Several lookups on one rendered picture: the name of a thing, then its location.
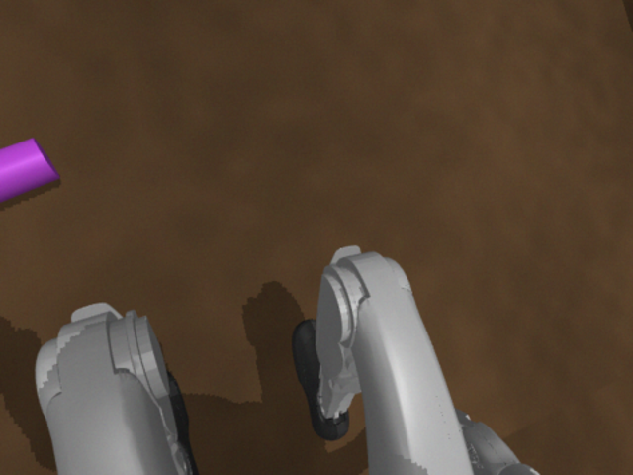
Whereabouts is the right robot foot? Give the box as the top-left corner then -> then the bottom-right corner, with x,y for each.
292,319 -> 349,441

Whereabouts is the bottle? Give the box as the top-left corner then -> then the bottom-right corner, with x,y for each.
0,138 -> 60,203

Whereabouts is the left robot foot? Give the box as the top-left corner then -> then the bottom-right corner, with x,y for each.
166,370 -> 199,475

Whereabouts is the right robot hand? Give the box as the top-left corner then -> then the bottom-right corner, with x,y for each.
455,408 -> 520,475

